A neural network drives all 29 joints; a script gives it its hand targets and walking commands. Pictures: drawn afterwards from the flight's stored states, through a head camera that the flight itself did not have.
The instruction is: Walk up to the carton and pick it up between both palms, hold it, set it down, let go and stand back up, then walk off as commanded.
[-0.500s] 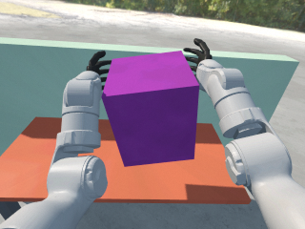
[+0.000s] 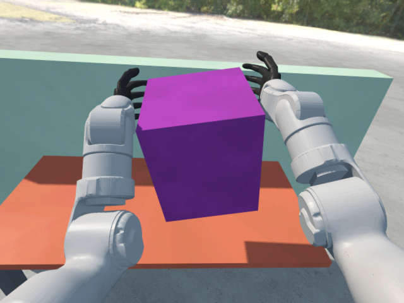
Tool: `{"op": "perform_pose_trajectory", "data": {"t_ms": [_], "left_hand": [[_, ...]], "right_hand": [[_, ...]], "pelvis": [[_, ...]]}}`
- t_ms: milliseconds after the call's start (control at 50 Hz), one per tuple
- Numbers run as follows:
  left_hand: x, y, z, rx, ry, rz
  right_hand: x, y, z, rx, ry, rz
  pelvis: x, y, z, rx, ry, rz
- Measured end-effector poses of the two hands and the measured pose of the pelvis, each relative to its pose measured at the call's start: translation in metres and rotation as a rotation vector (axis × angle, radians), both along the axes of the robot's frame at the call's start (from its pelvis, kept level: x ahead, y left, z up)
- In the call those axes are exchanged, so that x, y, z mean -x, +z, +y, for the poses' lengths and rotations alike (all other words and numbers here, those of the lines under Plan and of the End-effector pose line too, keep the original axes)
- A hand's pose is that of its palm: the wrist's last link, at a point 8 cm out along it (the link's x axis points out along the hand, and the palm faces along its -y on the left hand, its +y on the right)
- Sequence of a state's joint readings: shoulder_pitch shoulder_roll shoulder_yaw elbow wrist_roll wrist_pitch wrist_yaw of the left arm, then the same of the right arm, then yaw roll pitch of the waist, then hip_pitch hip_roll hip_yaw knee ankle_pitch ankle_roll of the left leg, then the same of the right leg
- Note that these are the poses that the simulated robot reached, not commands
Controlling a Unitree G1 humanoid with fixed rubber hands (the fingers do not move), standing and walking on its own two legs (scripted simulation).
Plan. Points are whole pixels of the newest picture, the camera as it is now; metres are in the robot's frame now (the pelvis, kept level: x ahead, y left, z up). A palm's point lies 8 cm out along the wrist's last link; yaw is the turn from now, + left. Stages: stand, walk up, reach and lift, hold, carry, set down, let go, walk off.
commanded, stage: hold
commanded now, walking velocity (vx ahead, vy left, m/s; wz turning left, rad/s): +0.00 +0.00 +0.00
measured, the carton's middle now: (202, 144) +0.34 -0.01 +0.24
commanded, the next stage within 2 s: none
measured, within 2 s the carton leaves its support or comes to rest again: neither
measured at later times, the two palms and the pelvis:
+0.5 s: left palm (123, 104) +0.37 +0.13 +0.30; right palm (269, 91) +0.37 -0.13 +0.33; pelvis +0.00 +0.00 +0.00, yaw +0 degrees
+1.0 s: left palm (123, 109) +0.37 +0.14 +0.29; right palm (267, 94) +0.37 -0.12 +0.33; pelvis +0.00 +0.00 +0.00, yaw +0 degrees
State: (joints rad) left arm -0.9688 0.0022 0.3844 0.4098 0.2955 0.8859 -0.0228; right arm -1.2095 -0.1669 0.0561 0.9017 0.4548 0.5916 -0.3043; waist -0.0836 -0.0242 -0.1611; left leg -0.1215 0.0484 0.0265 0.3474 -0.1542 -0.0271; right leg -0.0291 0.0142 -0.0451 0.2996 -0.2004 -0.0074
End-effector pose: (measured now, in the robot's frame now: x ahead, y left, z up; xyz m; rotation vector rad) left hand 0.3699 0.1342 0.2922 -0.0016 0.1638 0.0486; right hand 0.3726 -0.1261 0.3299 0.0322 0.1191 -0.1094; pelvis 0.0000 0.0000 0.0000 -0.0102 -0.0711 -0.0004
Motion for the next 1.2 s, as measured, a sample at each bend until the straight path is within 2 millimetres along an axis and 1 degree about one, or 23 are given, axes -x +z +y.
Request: {"op": "perform_pose_trajectory", "data": {"t_ms": [80, 180, 300, 400, 600, 780, 940, 1040, 1200], "left_hand": [[0.002, 0.002, -0.001, -0.003, 0.005, -0.021], [0.002, -0.004, -0.004, -0.003, -0.001, 0.007], [0.001, 0.005, -0.003, 0.003, 0.002, -0.014], [0.003, 0.007, -0.001, 0.010, 0.002, -0.022], [0.000, 0.005, 0.002, 0.016, -0.005, -0.010], [-0.004, 0.002, 0.002, -0.001, -0.009, -0.004], [0.000, -0.004, 0.001, 0.005, -0.004, -0.012], [0.003, -0.003, 0.002, 0.008, 0.006, -0.010], [0.002, 0.003, 0.001, 0.007, 0.003, -0.003]], "right_hand": [[0.002, 0.002, -0.001, -0.006, 0.006, -0.019], [0.002, -0.006, -0.004, -0.003, 0.000, 0.009], [0.002, -0.001, -0.004, -0.003, 0.001, -0.012], [0.003, 0.002, -0.002, 0.001, 0.005, -0.018], [0.002, 0.003, 0.001, 0.001, -0.005, -0.004], [-0.001, 0.000, 0.002, 0.001, -0.006, 0.003], [0.002, -0.004, 0.001, -0.004, -0.005, -0.003], [0.003, -0.004, 0.002, -0.009, 0.001, -0.001], [0.003, 0.001, 0.000, -0.005, -0.005, 0.006]], "pelvis": [[-0.001, 0.000, -0.001, 0.002, 0.005, -0.005], [0.000, 0.000, -0.002, 0.001, 0.004, -0.012], [0.001, 0.000, -0.003, -0.001, 0.001, -0.005], [0.000, 0.000, -0.004, -0.001, 0.005, -0.008], [0.000, 0.000, -0.003, -0.001, 0.003, -0.006], [-0.001, 0.000, 0.001, 0.002, 0.003, 0.002], [-0.001, 0.000, 0.003, 0.004, -0.001, -0.007], [0.000, 0.000, 0.004, 0.004, -0.004, -0.012], [0.003, 0.000, 0.001, 0.003, -0.001, -0.008]]}}
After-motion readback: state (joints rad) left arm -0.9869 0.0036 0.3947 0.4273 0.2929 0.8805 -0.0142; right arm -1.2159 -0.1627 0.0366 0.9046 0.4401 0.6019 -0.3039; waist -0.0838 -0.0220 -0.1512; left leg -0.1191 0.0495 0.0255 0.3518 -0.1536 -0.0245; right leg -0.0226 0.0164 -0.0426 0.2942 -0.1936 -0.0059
